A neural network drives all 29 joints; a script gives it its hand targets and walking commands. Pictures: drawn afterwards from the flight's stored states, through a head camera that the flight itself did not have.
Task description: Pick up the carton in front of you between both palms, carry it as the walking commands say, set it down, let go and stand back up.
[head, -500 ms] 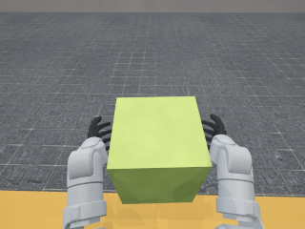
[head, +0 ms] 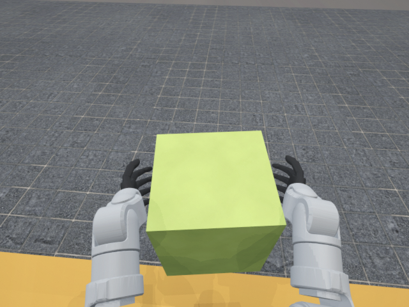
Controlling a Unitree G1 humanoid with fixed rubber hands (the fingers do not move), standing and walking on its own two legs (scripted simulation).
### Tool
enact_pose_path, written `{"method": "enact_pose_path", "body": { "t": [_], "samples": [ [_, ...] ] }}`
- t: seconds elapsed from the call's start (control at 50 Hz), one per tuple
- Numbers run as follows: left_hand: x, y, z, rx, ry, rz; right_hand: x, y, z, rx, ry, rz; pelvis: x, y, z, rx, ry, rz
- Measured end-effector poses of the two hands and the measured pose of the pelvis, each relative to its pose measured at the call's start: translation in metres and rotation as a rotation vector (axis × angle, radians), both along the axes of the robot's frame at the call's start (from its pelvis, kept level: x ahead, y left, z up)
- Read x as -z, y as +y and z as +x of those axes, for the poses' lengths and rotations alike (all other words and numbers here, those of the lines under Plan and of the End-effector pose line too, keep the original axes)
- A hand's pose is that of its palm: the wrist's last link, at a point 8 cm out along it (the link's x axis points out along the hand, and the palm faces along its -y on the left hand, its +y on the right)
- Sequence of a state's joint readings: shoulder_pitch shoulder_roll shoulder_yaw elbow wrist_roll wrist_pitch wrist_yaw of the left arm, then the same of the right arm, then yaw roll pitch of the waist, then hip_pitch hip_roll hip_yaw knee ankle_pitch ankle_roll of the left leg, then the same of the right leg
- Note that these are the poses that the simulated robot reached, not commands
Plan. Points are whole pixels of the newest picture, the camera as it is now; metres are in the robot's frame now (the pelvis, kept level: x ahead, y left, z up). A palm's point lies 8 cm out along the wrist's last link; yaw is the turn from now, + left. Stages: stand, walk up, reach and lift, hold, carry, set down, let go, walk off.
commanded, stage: carry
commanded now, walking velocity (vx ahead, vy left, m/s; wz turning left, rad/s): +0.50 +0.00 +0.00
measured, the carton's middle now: (211, 207) +0.34 +0.02 +0.03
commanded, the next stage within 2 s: none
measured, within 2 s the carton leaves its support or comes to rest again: neither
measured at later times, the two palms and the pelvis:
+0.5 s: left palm (149, 122) +0.60 +0.21 +0.05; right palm (258, 126) +0.59 -0.10 +0.06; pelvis +0.27 +0.06 -0.02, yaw -1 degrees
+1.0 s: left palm (168, 77) +0.91 +0.20 +0.03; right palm (247, 78) +0.93 -0.10 +0.02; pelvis +0.60 +0.03 -0.05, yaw +1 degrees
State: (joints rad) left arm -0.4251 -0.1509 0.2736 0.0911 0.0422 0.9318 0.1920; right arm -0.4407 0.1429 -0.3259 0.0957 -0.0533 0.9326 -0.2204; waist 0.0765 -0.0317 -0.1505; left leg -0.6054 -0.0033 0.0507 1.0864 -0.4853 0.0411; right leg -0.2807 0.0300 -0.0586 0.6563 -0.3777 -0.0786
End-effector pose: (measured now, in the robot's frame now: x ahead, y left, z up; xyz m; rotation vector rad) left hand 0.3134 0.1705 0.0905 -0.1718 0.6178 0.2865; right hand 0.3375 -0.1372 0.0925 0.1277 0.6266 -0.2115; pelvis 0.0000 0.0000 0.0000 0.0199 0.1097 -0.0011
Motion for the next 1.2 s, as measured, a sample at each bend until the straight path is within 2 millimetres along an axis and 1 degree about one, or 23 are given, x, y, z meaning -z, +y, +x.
{"method": "enact_pose_path", "body": {
  "t": [0.06, 0.14, 0.18, 0.22, 0.24, 0.26, 0.32, 0.36, 0.4, 0.44, 0.52, 0.58, 0.64, 0.68, 0.74, 0.78, 0.8, 0.86, 0.94, 1.0, 1.06, 1.14, 1.2],
  "samples": [
    [-0.003, 0.008, 0.03, 0.003, -0.029, -0.007, 0.0, 0.007, 0.031, 0.009, -0.028, -0.004, -0.002, 0.005, 0.028, 0.005, -0.001, -0.002],
    [-0.005, 0.019, 0.084, 0.016, -0.068, 0.005, 0.002, 0.016, 0.079, 0.017, -0.069, -0.034, 0.004, 0.019, 0.075, 0.004, -0.002, -0.019],
    [0.001, 0.024, 0.115, 0.03, -0.083, 0.01, 0.005, 0.021, 0.105, 0.023, -0.087, -0.045, 0.014, 0.028, 0.104, -0.001, -0.016, -0.028],
    [0.011, 0.025, 0.148, 0.059, -0.103, 0.012, 0.011, 0.023, 0.129, 0.044, -0.109, -0.049, 0.032, 0.038, 0.134, 0.015, -0.037, -0.061],
    [0.018, 0.025, 0.164, 0.077, -0.106, 0.015, 0.016, 0.022, 0.14, 0.057, -0.112, -0.058, 0.039, 0.042, 0.146, 0.018, -0.033, -0.061],
    [0.025, 0.024, 0.176, 0.089, -0.089, 0.02, 0.021, 0.021, 0.147, 0.065, -0.096, -0.066, 0.041, 0.045, 0.155, 0.01, -0.029, -0.046],
    [0.044, 0.021, 0.202, 0.106, 0.001, 0.009, 0.04, 0.019, 0.163, 0.085, -0.009, -0.041, 0.036, 0.054, 0.182, 0.004, -0.03, -0.048],
    [0.051, 0.02, 0.217, 0.101, 0.039, -0.017, 0.047, 0.021, 0.174, 0.089, 0.025, -0.003, 0.031, 0.058, 0.201, 0.007, -0.033, -0.053],
    [0.052, 0.022, 0.235, 0.096, 0.051, -0.028, 0.048, 0.024, 0.192, 0.083, 0.034, 0.017, 0.026, 0.061, 0.22, 0.008, -0.034, -0.056],
    [0.05, 0.027, 0.256, 0.089, 0.045, -0.015, 0.045, 0.029, 0.215, 0.069, 0.027, 0.017, 0.022, 0.063, 0.241, 0.009, -0.034, -0.057],
    [0.041, 0.037, 0.302, 0.069, 0.01, 0.004, 0.034, 0.038, 0.268, 0.044, -0.006, 0.001, 0.018, 0.064, 0.286, 0.004, -0.03, -0.057],
    [0.033, 0.042, 0.339, 0.055, -0.026, 0.01, 0.026, 0.041, 0.309, 0.035, -0.04, -0.011, 0.019, 0.061, 0.324, -0.003, -0.028, -0.052],
    [0.027, 0.042, 0.381, 0.047, -0.065, 0.016, 0.019, 0.04, 0.352, 0.035, -0.076, -0.022, 0.024, 0.057, 0.365, -0.012, -0.025, -0.043],
    [0.024, 0.038, 0.412, 0.045, -0.088, 0.025, 0.017, 0.035, 0.382, 0.04, -0.1, -0.031, 0.03, 0.053, 0.395, -0.016, -0.023, -0.034],
    [0.027, 0.029, 0.462, 0.049, -0.108, 0.05, 0.023, 0.024, 0.43, 0.047, -0.118, -0.04, 0.045, 0.047, 0.444, -0.024, -0.023, -0.023],
    [0.033, 0.025, 0.494, 0.044, -0.11, 0.069, 0.034, 0.019, 0.464, 0.038, -0.12, -0.037, 0.059, 0.043, 0.478, -0.032, -0.033, -0.016],
    [0.037, 0.024, 0.508, 0.038, -0.1, 0.08, 0.041, 0.019, 0.481, 0.027, -0.11, -0.033, 0.064, 0.041, 0.491, -0.026, -0.031, -0.026],
    [0.052, 0.026, 0.536, 0.017, -0.043, 0.064, 0.058, 0.023, 0.519, -0.01, -0.053, -0.024, 0.065, 0.035, 0.521, -0.02, -0.025, -0.025],
    [0.064, 0.03, 0.567, -0.009, 0.005, 0.007, 0.068, 0.031, 0.563, -0.02, 0.001, 0.026, 0.056, 0.028, 0.563, -0.024, -0.02, -0.01],
    [0.064, 0.031, 0.599, -0.006, 0.006, 0.0, 0.07, 0.034, 0.597, -0.018, 0.008, 0.037, 0.05, 0.028, 0.597, -0.021, -0.02, -0.001],
    [0.057, 0.031, 0.638, 0.008, -0.015, -0.001, 0.065, 0.033, 0.634, -0.008, -0.012, 0.029, 0.047, 0.031, 0.635, -0.017, -0.018, 0.005],
    [0.046, 0.032, 0.698, 0.029, -0.053, 0.011, 0.056, 0.033, 0.688, 0.011, -0.053, 0.013, 0.047, 0.04, 0.69, -0.006, -0.01, 0.008],
    [0.043, 0.036, 0.748, 0.044, -0.079, 0.025, 0.051, 0.035, 0.733, 0.024, -0.081, -0.003, 0.053, 0.049, 0.737, 0.001, -0.006, 0.004]
  ]
}}
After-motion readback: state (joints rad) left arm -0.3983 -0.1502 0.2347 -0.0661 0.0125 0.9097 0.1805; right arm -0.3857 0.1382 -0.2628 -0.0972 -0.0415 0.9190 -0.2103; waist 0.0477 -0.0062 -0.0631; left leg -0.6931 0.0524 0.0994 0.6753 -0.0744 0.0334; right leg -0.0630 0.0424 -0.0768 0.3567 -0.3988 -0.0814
